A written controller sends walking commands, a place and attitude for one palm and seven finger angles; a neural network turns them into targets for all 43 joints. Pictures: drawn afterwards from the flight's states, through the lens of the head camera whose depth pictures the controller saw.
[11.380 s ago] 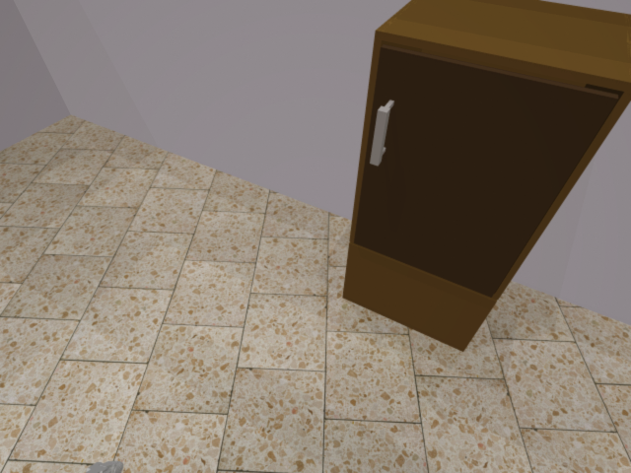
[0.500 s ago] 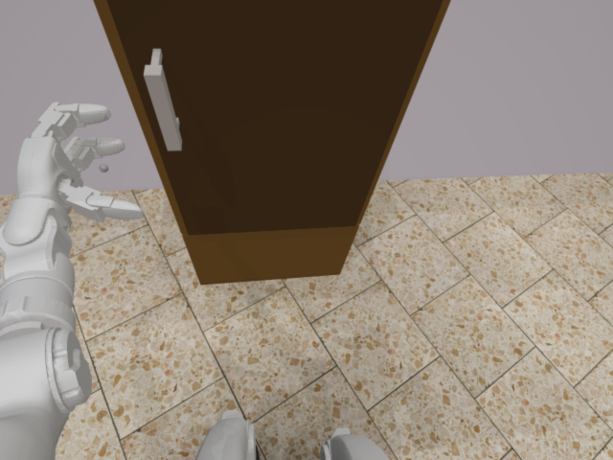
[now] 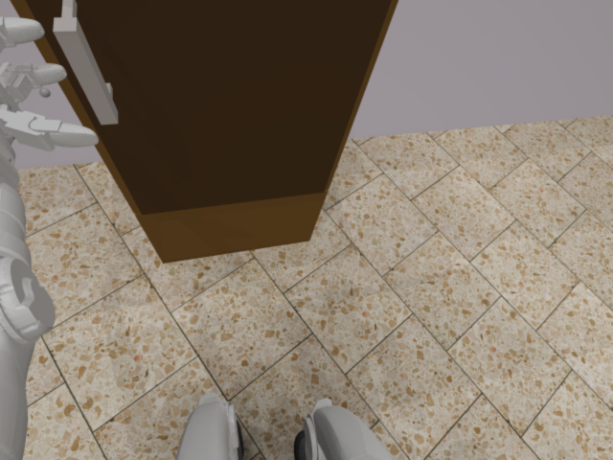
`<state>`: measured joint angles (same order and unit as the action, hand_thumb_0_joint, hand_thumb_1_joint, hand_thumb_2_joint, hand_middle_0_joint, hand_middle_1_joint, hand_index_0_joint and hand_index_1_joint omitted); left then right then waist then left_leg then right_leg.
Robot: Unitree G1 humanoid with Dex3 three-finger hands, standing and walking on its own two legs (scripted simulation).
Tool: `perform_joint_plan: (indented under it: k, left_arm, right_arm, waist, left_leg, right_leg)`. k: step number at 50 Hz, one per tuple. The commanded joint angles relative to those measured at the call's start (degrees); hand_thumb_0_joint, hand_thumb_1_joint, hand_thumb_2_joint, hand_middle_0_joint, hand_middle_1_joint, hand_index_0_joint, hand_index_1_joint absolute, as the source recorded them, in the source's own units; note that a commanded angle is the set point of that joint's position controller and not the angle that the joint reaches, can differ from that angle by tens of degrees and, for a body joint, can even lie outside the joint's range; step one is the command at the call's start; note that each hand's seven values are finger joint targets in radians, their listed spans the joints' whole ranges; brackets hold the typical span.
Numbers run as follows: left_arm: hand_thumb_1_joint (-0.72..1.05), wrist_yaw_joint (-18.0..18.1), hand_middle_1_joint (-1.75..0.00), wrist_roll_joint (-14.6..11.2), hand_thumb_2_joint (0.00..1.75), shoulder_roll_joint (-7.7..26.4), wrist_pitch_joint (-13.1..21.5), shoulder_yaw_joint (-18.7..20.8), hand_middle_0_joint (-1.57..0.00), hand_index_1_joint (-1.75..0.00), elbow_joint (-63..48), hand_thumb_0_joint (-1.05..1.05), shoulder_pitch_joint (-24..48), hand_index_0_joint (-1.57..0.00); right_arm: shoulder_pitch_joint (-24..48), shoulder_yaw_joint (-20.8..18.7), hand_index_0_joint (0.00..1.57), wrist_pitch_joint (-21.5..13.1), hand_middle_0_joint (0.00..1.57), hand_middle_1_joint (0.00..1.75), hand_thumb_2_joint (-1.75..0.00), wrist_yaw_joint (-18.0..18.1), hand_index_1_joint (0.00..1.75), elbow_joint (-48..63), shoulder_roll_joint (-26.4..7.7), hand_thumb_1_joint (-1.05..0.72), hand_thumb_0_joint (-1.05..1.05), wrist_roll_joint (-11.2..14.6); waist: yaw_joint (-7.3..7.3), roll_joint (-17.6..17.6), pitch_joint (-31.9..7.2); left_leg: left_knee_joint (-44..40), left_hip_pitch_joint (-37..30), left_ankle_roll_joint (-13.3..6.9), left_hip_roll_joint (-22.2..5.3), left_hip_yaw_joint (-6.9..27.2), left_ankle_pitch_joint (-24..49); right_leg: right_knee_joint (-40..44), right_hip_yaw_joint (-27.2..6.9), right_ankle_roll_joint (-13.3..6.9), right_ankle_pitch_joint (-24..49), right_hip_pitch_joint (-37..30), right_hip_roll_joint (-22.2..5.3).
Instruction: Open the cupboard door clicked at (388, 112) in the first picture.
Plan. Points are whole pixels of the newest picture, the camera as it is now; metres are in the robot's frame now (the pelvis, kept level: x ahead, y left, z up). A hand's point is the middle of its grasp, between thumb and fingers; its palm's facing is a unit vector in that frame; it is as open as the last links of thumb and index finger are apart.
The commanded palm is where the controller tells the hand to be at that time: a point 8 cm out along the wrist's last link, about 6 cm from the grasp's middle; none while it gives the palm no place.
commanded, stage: move the hooked fingers beside the handle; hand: left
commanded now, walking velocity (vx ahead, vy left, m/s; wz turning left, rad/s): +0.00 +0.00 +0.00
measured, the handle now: (90, 65) +0.59 +0.21 +0.09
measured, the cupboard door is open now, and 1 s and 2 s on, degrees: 0 0 0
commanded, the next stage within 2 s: slide the fingers in behind the handle in 0.76 s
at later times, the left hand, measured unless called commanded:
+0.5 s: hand (27, 108) +0.52 +0.26 +0.10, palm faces +0.11 -0.99 +0.01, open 14.0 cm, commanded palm +0.50 +0.29 +0.08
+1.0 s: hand (46, 99) +0.53 +0.25 +0.09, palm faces +0.11 -0.99 +0.00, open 14.0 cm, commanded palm +0.51 +0.27 +0.08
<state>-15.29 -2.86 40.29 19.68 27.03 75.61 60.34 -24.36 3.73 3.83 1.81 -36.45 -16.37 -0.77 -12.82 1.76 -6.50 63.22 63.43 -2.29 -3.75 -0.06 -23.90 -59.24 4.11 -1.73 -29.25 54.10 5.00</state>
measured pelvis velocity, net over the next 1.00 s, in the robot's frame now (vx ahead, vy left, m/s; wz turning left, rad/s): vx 0.00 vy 0.01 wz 0.00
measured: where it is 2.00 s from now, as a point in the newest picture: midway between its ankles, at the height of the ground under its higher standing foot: outside the picture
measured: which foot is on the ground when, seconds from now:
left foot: down 0.00-1.00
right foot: down 0.00-1.00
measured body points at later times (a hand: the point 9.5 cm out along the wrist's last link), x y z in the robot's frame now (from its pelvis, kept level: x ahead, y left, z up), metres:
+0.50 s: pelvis +0.01 +0.01 +0.01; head +0.13 +0.05 +0.44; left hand +0.50 +0.31 +0.10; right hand +0.01 -0.26 -0.09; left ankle +0.05 +0.09 -0.65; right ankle -0.02 -0.11 -0.65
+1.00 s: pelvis +0.00 +0.01 +0.00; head +0.14 +0.05 +0.43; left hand +0.52 +0.30 +0.09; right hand -0.04 -0.25 -0.10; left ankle +0.05 +0.09 -0.65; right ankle -0.02 -0.11 -0.65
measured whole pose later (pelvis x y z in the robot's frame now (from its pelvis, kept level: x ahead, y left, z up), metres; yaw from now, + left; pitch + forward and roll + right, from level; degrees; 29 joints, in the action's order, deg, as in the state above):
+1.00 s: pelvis +0.00 +0.01 +0.00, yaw +0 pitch +24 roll -6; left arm -13.6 -3.3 37.9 20.7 25.7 73.3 58.4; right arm -25.4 3.7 5.1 0.7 -37.1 -15.4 -1.2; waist -12.3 2.2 -6.6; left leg 63.4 63.5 -2.8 -3.4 0.0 -24.2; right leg -58.7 4.1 -1.2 -29.2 53.7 4.8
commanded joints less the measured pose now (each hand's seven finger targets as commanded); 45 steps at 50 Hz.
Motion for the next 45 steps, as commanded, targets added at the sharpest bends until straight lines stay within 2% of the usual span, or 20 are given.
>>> perform_joint_plan:
  k: [1, 4, 5, 9, 12, 14, 18, 21, 22, 24, 26, 28, 31, 32, 34, 36, 37, 41, 43, 45]
  left_arm:
    - [-0.50, 0.38, -1.20, -0.39, 0.30, 18.45, 3.46, 3.60, -0.30, -1.20, -12.39, 0.00, 19.56, -0.30]
    - [-0.50, -0.16, -1.20, -0.68, 0.30, 18.31, 3.11, 3.96, -0.30, -1.20, -14.35, 0.00, 16.96, -0.30]
    - [-0.50, -0.51, -1.20, -1.10, 0.30, 16.75, 2.92, 2.82, -0.30, -1.20, -14.87, 0.00, 16.92, -0.30]
    - [-0.50, -1.07, -1.20, -2.48, 0.30, 16.74, 4.41, 4.16, -0.30, -1.20, -19.83, 0.00, 16.95, -0.30]
    - [-0.50, -1.03, -1.20, -3.04, 0.30, 14.06, 5.51, 2.67, -0.30, -1.20, -21.09, 0.00, 17.80, -0.30]
    - [-0.50, -1.25, -1.20, -3.29, 0.30, 11.13, 5.06, 0.64, -0.30, -1.20, -18.76, 0.00, 16.91, -0.30]
    - [-0.50, -0.66, -1.20, -3.04, 0.30, 10.43, 4.43, -0.69, -0.30, -1.20, -15.72, 0.00, 18.67, -0.30]
    - [-0.50, -0.20, -1.20, -3.05, 0.30, 7.62, 5.95, -2.61, -0.30, -1.20, -19.33, 0.00, 20.79, -0.30]
    - [-0.50, 0.08, -1.20, -3.05, 0.30, 8.80, 6.12, -1.02, -0.30, -1.20, -18.41, 0.00, 19.15, -0.30]
    - [-0.50, 0.41, -1.20, -2.87, 0.30, 7.47, 5.75, -2.57, -0.30, -1.20, -15.48, 0.00, 20.24, -0.30]
    - [-0.50, 0.98, -1.20, -2.49, 0.30, 8.87, 5.53, -1.62, -0.30, -1.20, -14.30, 0.00, 20.72, -0.30]
    - [-0.50, 1.51, -1.20, -1.79, 0.30, 9.36, 5.75, -2.04, -0.30, -1.20, -15.52, 0.00, 22.42, -0.30]
    - [-0.50, 2.18, -1.20, -1.68, 0.30, 9.21, 6.46, -1.68, -0.30, -1.20, -16.23, 0.00, 23.20, -0.30]
    - [-0.50, 2.46, -1.20, -1.48, 0.30, 11.29, 6.72, -0.20, -0.30, -1.20, -16.77, 0.00, 23.92, -0.30]
    - [-0.50, 2.40, -1.20, -1.34, 0.30, 9.51, 6.20, -1.67, -0.30, -1.20, -14.95, 0.00, 23.95, -0.30]
    - [-0.50, 2.43, -1.20, -1.07, 0.30, 12.76, 6.03, 0.09, -0.30, -1.20, -14.60, 0.00, 24.71, -0.30]
    - [-0.50, 2.35, -1.20, -0.81, 0.30, 13.42, 5.92, 0.48, -0.30, -1.20, -14.60, 0.00, 23.71, -0.30]
    - [-0.50, 1.97, -1.20, -1.15, 0.30, 10.29, 5.67, -1.40, -0.30, -1.20, -14.88, 0.00, 23.41, -0.30]
    - [-0.50, 1.75, -1.20, -1.24, 0.30, 13.60, 4.98, 0.57, -0.30, -1.20, -13.27, 0.00, 23.44, -0.30]
    - [-0.50, 1.37, -1.20, -1.32, 0.30, 11.15, 4.64, -1.41, -0.30, -1.20, -14.02, 0.00, 24.03, -0.30]
  right_arm:
    - [-11.79, -4.49, 0.20, 0.02, 0.20, 0.30, -0.90, 0.22, 0.30, 2.70, -11.32, -0.90, 0.00, -0.41]
    - [-11.84, -4.80, 0.20, 0.86, 0.20, 0.30, -0.90, -0.11, 0.30, 3.28, -11.13, -0.90, 0.00, -0.15]
    - [-11.60, -4.74, 0.20, 0.99, 0.20, 0.30, -0.90, -0.23, 0.30, 3.41, -10.95, -0.90, 0.00, 0.04]
    - [-11.59, -5.36, 0.20, 1.20, 0.20, 0.30, -0.90, -0.19, 0.30, 3.02, -10.90, -0.90, 0.00, 0.07]
    - [-11.13, -5.60, 0.20, 1.29, 0.20, 0.30, -0.90, -0.22, 0.30, 2.05, -10.60, -0.90, 0.00, 0.16]
    - [-10.80, -5.50, 0.20, 1.29, 0.20, 0.30, -0.90, -0.28, 0.30, 1.64, -10.44, -0.90, 0.00, 0.25]
    - [-10.30, -5.22, 0.20, 1.29, 0.20, 0.30, -0.90, 0.02, 0.30, 1.44, -10.87, -0.90, 0.00, 0.18]
    - [-10.08, -5.38, 0.20, 0.98, 0.20, 0.30, -0.90, -0.23, 0.30, 1.63, -10.49, -0.90, 0.00, -0.17]
    - [-9.91, -5.57, 0.20, 0.96, 0.20, 0.30, -0.90, -0.29, 0.30, 1.46, -10.67, -0.90, 0.00, -0.25]
    - [-9.25, -5.15, 0.20, 1.00, 0.20, 0.30, -0.90, -0.36, 0.30, 1.73, -10.66, -0.90, 0.00, -0.10]
    - [-9.38, -4.96, 0.20, 0.90, 0.20, 0.30, -0.90, -0.23, 0.30, 1.87, -10.90, -0.90, 0.00, -0.10]
    - [-8.91, -4.94, 0.20, 0.82, 0.20, 0.30, -0.90, -0.25, 0.30, 2.15, -10.98, -0.90, 0.00, -0.28]
    - [-9.01, -4.91, 0.20, 0.60, 0.20, 0.30, -0.90, -0.39, 0.30, 2.28, -10.92, -0.90, 0.00, -0.55]
    - [-9.06, -5.03, 0.20, 0.66, 0.20, 0.30, -0.90, -0.32, 0.30, 2.23, -11.25, -0.90, 0.00, -0.56]
    - [-8.99, -4.83, 0.20, 0.55, 0.20, 0.30, -0.90, -0.47, 0.30, 2.12, -10.96, -0.90, 0.00, -0.41]
    - [-9.41, -4.57, 0.20, 0.55, 0.20, 0.30, -0.90, -0.24, 0.30, 1.96, -11.46, -0.90, 0.00, -0.48]
    - [-9.19, -4.62, 0.20, 0.58, 0.20, 0.30, -0.90, -0.18, 0.30, 2.25, -11.32, -0.90, 0.00, -0.39]
    - [-9.88, -4.70, 0.20, 0.57, 0.20, 0.30, -0.90, -0.37, 0.30, 2.05, -10.91, -0.90, 0.00, -0.49]
    - [-10.29, -4.60, 0.20, 0.77, 0.20, 0.30, -0.90, -0.10, 0.30, 1.65, -11.41, -0.90, 0.00, -0.33]
    - [-10.29, -4.63, 0.20, 0.58, 0.20, 0.30, -0.90, -0.22, 0.30, 1.79, -11.01, -0.90, 0.00, -0.30]
  waist:
    - [2.32, 11.01, -30.29]
    - [3.04, 10.35, -30.24]
    - [2.54, 10.04, -29.31]
    - [2.99, 10.32, -31.27]
    - [2.61, 12.74, -29.78]
    - [1.89, 11.49, -26.83]
    - [0.83, 9.88, -22.65]
    - [1.23, 14.25, -25.67]
    - [1.77, 12.99, -26.90]
    - [0.69, 10.22, -23.83]
    - [0.66, 9.94, -22.96]
    - [0.92, 12.17, -24.53]
    - [0.78, 12.00, -26.19]
    - [1.05, 11.43, -27.65]
    - [0.46, 10.80, -26.44]
    - [0.37, 10.68, -26.40]
    - [1.20, 12.13, -27.65]
    - [0.40, 11.95, -27.70]
    - [0.45, 10.24, -26.53]
    - [0.03, 10.92, -26.62]
  left_leg:
    - [-4.62, -33.38, -0.15, 0.40, 4.97, 24.96]
    - [-5.02, -33.10, -0.14, 0.40, 4.27, 25.65]
    - [-5.17, -32.77, -0.27, 0.42, 3.99, 25.23]
    - [-5.60, -35.84, -0.12, 0.36, 4.09, 27.03]
    - [-5.99, -39.10, 0.22, 0.20, 4.49, 27.41]
    - [-6.42, -38.46, 0.23, 0.21, 4.81, 25.32]
    - [-7.37, -37.14, 0.18, 0.10, 5.78, 21.38]
    - [-7.19, -42.07, 0.84, -0.04, 6.72, 24.93]
    - [-6.93, -42.62, 1.00, -0.17, 6.95, 25.49]
    - [-7.12, -39.10, 0.77, 0.01, 7.07, 21.59]
    - [-6.88, -37.47, 0.44, 0.23, 6.90, 20.45]
    - [-6.98, -38.67, 0.84, 0.07, 7.32, 20.12]
    - [-6.52, -39.61, 0.93, -0.11, 7.92, 21.02]
    - [-6.29, -39.70, 0.98, -0.19, 8.08, 21.60]
    - [-6.14, -38.03, 0.75, -0.05, 7.69, 19.53]
    - [-6.02, -36.66, 0.49, 0.04, 7.54, 18.85]
    - [-5.95, -36.92, 0.59, 0.14, 7.08, 19.41]
    - [-5.72, -38.01, 0.54, -0.06, 7.40, 20.78]
    - [-5.77, -35.36, 0.37, -0.09, 7.03, 19.14]
    - [-5.82, -35.24, 0.25, 0.03, 6.69, 18.37]
  right_leg:
    - [7.39, -2.81, 0.58, 21.34, -3.25, -0.07]
    - [7.82, -2.83, 0.86, 23.04, -5.18, 0.05]
    - [8.19, -2.87, 1.00, 23.30, -5.26, 0.14]
    - [8.56, -2.75, 0.88, 24.68, -6.33, 0.37]
    - [9.18, -2.45, 0.61, 23.36, -3.72, 0.51]
    - [9.81, -2.15, 0.61, 21.14, -2.05, 0.53]
    - [10.34, -1.88, 0.49, 16.99, 0.64, 0.23]
    - [9.37, -1.39, -0.09, 17.22, 2.57, 0.16]
    - [9.22, -1.29, -0.05, 17.30, 2.47, 0.16]
    - [9.30, -1.30, 0.26, 15.26, 2.94, 0.07]
    - [9.07, -1.46, 0.19, 15.02, 2.90, -0.04]
    - [8.62, -1.42, 0.12, 14.22, 3.85, -0.28]
    - [7.89, -1.19, -0.01, 14.31, 4.27, -0.17]
    - [7.62, -1.29, 0.12, 14.64, 3.77, -0.26]
    - [8.04, -1.37, 0.30, 13.77, 3.90, -0.16]
    - [7.89, -1.57, 0.25, 13.60, 3.22, -0.20]
    - [7.91, -1.81, 0.24, 14.04, 2.64, -0.26]
    - [7.91, -1.45, 0.21, 14.71, 3.49, 0.04]
    - [8.25, -1.68, 0.40, 14.25, 2.42, -0.03]
    - [8.55, -1.76, 0.48, 14.07, 2.48, 0.01]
